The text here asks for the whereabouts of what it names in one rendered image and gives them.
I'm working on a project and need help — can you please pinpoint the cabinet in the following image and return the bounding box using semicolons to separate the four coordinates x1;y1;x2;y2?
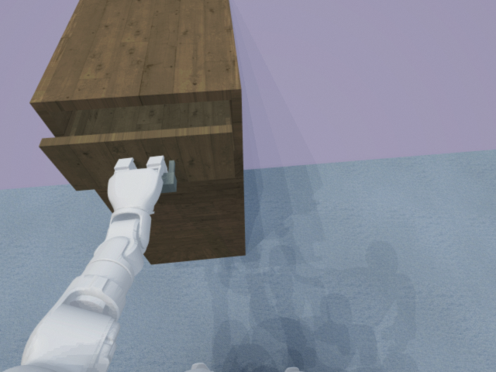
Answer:
30;0;246;265

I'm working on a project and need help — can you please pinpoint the left robot upper arm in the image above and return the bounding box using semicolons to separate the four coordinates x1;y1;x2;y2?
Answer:
2;304;121;372

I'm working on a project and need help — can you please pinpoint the left robot shin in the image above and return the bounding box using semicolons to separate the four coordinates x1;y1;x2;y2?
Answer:
191;363;209;370

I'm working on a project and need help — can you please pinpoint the left robot forearm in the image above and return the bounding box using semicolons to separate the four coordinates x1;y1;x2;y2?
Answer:
21;208;151;365

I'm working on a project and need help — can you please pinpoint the left robot hand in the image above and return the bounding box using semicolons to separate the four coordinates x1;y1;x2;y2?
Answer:
108;156;168;215

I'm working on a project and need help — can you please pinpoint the handle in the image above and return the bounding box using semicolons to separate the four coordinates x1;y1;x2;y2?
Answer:
161;160;177;193

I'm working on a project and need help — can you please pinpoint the drawer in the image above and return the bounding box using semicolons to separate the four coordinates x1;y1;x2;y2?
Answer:
39;100;235;191

